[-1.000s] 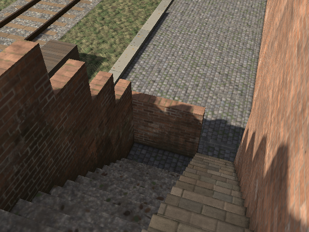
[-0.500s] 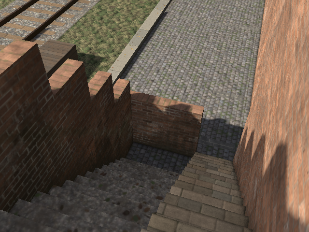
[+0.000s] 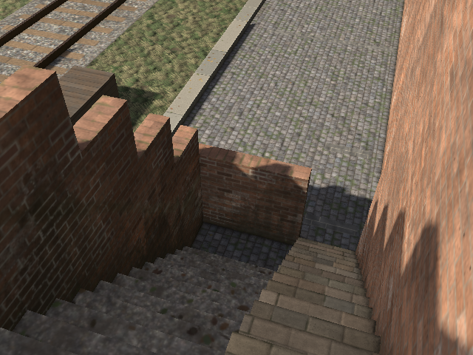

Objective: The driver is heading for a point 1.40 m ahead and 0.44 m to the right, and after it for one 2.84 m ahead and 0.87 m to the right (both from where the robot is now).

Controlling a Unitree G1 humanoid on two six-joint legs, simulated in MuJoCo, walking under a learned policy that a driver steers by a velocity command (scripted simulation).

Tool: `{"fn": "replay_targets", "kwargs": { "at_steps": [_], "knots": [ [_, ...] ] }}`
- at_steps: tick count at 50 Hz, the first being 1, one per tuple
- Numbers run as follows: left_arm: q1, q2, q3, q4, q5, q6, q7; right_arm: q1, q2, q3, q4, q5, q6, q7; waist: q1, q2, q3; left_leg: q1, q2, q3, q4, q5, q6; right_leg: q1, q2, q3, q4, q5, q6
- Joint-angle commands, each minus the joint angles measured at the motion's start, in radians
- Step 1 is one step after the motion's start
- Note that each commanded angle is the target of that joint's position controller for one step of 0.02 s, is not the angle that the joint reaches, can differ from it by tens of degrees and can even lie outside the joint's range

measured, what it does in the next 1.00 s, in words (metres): stands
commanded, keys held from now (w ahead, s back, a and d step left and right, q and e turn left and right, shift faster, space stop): no key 0.82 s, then w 0.18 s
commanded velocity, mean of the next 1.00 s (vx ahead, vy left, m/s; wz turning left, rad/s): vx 0.11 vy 0.00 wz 0.00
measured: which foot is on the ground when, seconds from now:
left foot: down 0.00-1.00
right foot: down 0.00-1.00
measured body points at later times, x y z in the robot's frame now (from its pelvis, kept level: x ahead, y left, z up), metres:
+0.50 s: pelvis -0.01 -0.01 +0.03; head -0.02 -0.01 +0.48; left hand +0.03 +0.25 -0.12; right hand +0.10 -0.24 -0.11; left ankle +0.00 +0.12 -0.72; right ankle -0.06 -0.14 -0.72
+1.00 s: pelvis -0.01 -0.01 +0.02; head -0.03 -0.01 +0.47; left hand +0.00 +0.24 -0.13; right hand +0.06 -0.25 -0.12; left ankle +0.00 +0.12 -0.72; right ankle -0.06 -0.14 -0.72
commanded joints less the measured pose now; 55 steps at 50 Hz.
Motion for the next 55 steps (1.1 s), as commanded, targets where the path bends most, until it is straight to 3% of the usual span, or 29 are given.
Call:
{"fn": "replay_targets", "kwargs": {
  "at_steps": [1, 6, 13, 17, 25, 32, 36, 41, 42, 45, 47, 50, 52, 55],
  "knots": [
    [0.038, 0.113, 0.022, -0.015, 0.007, -0.005, 0.000, -0.020, -0.099, -0.023, -0.041, -0.003, -0.014, -0.003, 0.002, 0.019, 0.013, 0.018, 0.059, -0.062, -0.139, 0.315, 0.053, -0.045, -0.031, 0.049, -0.133, 0.244, -0.096],
    [0.062, 0.113, 0.019, 0.049, 0.017, -0.005, -0.004, 0.005, -0.090, -0.013, 0.012, -0.009, -0.014, 0.002, 0.004, 0.022, 0.059, 0.069, 0.108, -0.100, -0.238, 0.401, 0.029, -0.004, -0.089, 0.075, -0.246, 0.368, -0.069],
    [0.069, 0.093, 0.005, 0.111, -0.001, -0.010, 0.001, 0.036, -0.091, -0.018, 0.070, -0.002, -0.023, 0.001, -0.004, 0.032, 0.000, 0.152, 0.129, -0.080, -0.322, 0.541, 0.016, 0.097, -0.106, 0.064, -0.314, 0.474, -0.018],
    [0.078, 0.096, 0.005, 0.137, 0.000, -0.015, 0.003, 0.039, -0.082, -0.016, 0.085, -0.002, -0.024, -0.004, -0.003, 0.008, -0.001, 0.160, 0.139, -0.077, -0.358, 0.502, 0.013, 0.100, -0.117, 0.068, -0.337, 0.476, -0.013],
    [0.069, 0.063, 0.002, 0.174, 0.005, -0.027, 0.000, 0.038, -0.076, -0.026, 0.118, 0.007, -0.011, -0.002, -0.023, 0.004, 0.029, 0.159, 0.141, -0.076, -0.422, 0.409, 0.008, 0.067, -0.133, 0.071, -0.380, 0.425, -0.024],
    [0.058, 0.064, 0.011, 0.194, 0.007, -0.031, 0.001, 0.035, -0.067, -0.036, 0.140, -0.003, -0.014, 0.005, -0.025, 0.006, 0.044, 0.141, 0.143, -0.077, -0.435, 0.360, 0.007, 0.036, -0.129, 0.072, -0.389, 0.353, -0.029],
    [0.061, 0.054, 0.014, 0.210, 0.012, -0.028, -0.002, 0.034, -0.071, -0.042, 0.136, -0.006, -0.004, 0.005, -0.027, 0.004, 0.053, 0.122, 0.135, -0.079, -0.431, 0.290, 0.009, 0.015, -0.112, 0.059, -0.394, 0.311, -0.043],
    [0.075, 0.052, 0.019, 0.217, 0.018, -0.036, -0.003, 0.046, -0.069, -0.046, 0.140, -0.013, -0.011, 0.005, -0.027, 0.011, 0.041, 0.122, 0.135, -0.081, -0.420, 0.287, 0.021, 0.025, -0.106, 0.061, -0.380, 0.314, -0.056],
    [0.074, 0.041, 0.016, 0.217, 0.019, -0.037, -0.003, 0.046, -0.058, -0.041, 0.143, -0.014, -0.011, 0.004, -0.026, 0.013, 0.027, 0.127, 0.131, -0.080, -0.434, 0.235, 0.017, 0.035, -0.105, 0.061, -0.395, 0.277, -0.056],
    [0.060, 0.051, 0.020, 0.201, 0.025, -0.040, 0.000, 0.032, -0.084, -0.050, 0.135, -0.016, -0.003, 0.007, -0.029, 0.017, 0.048, 0.102, 0.107, -0.076, -0.442, 0.097, 0.019, 0.035, -0.081, 0.046, -0.397, 0.202, -0.068],
    [0.053, 0.058, 0.027, 0.188, 0.017, -0.036, 0.003, 0.019, -0.095, -0.060, 0.126, -0.010, 0.007, 0.005, -0.027, 0.022, 0.074, 0.071, 0.086, -0.056, -0.410, 0.010, 0.024, -0.008, -0.065, 0.028, -0.375, 0.109, -0.080],
    [0.064, 0.056, 0.033, 0.167, 0.012, -0.041, 0.005, 0.003, -0.077, -0.059, 0.103, -0.007, 0.012, 0.002, -0.018, -0.008, 0.097, 0.015, 0.050, -0.024, -0.327, -0.099, 0.048, -0.059, -0.052, 0.029, -0.340, -0.027, -0.115],
    [0.087, 0.081, 0.043, 0.159, 0.010, -0.052, 0.009, 0.005, -0.050, -0.051, 0.100, -0.014, -0.005, -0.001, -0.012, -0.062, 0.097, -0.025, 0.029, 0.017, -0.247, -0.038, 0.051, -0.043, -0.095, 0.101, -0.345, -0.050, -0.136],
    [0.097, 0.099, 0.057, 0.144, 0.005, -0.053, 0.011, 0.017, -0.051, -0.048, 0.101, -0.018, -0.019, -0.016, -0.005, -0.055, 0.098, -0.067, 0.027, 0.031, -0.154, 0.061, 0.057, -0.025, -0.108, 0.125, -0.250, 0.124, -0.166]
  ]
}}
Next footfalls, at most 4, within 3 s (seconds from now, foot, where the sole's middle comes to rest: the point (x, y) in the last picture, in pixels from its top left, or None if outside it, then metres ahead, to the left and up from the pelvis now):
2.12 right None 0.17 -0.21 -0.97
2.70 left None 0.45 -0.08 -1.19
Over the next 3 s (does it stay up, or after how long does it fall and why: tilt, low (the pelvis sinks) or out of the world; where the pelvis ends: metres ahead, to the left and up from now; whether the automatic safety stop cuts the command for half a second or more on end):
stays up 0.42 -0.19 -0.45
